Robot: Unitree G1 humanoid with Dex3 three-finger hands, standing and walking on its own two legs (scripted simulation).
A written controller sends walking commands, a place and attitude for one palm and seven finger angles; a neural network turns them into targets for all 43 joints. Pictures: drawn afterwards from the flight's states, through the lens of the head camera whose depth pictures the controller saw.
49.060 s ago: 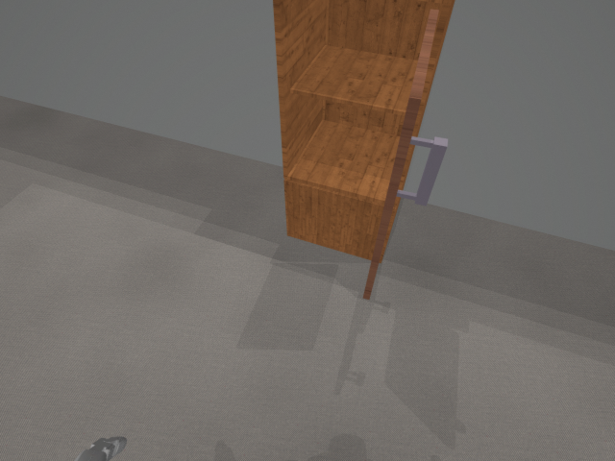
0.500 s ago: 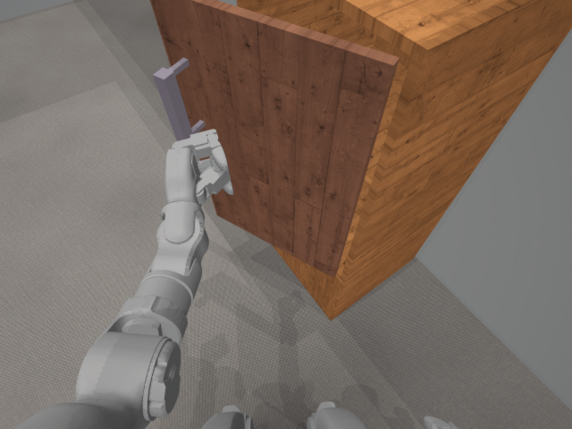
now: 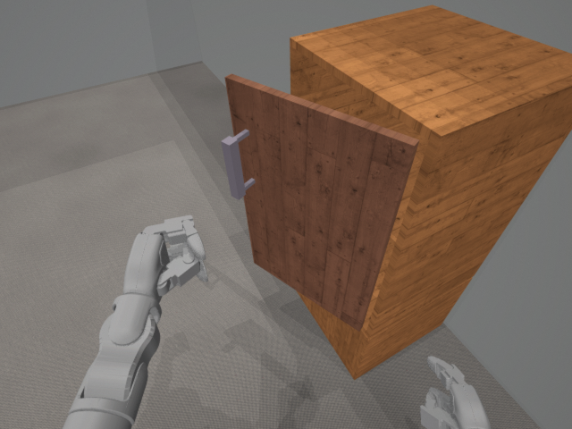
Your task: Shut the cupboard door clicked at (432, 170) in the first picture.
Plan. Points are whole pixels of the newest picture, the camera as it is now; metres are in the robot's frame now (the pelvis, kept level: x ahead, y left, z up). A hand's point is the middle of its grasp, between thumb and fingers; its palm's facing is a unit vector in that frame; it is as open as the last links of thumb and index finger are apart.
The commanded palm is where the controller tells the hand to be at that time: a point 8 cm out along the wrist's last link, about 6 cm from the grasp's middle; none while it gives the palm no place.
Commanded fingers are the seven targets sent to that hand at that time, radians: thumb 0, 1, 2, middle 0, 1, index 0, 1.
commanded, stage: draw the hand back to the body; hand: left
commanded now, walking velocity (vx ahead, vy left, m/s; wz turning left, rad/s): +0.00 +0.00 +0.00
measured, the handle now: (241, 164) +0.62 +0.13 +0.02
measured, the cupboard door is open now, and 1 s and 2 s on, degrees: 24 24 24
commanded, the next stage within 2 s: step back with the hand held close in 0.96 s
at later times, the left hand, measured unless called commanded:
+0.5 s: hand (52, 303) +0.21 +0.26 +0.16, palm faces +0.38 -0.85 -0.37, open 5.5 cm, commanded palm +0.16 +0.31 +0.18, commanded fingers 0.00 0.90 0.90 -0.28 -0.39 -0.28 -0.39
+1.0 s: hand (11, 317) +0.19 +0.28 +0.17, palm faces +0.45 -0.80 -0.39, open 7.4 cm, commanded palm +0.14 +0.32 +0.19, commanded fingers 0.00 0.90 0.90 -0.20 -0.30 -0.20 -0.30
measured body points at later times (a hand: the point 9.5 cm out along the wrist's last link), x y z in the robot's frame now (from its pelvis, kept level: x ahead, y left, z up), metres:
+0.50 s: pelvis +0.01 +0.02 +0.02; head -0.01 -0.01 +0.46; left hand +0.19 +0.30 +0.18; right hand +0.20 -0.19 -0.08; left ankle +0.00 +0.09 -0.73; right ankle -0.01 -0.08 -0.73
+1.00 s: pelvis +0.00 +0.01 +0.02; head -0.02 -0.01 +0.46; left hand +0.16 +0.32 +0.19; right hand +0.19 -0.20 -0.07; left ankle +0.00 +0.09 -0.73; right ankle -0.01 -0.08 -0.73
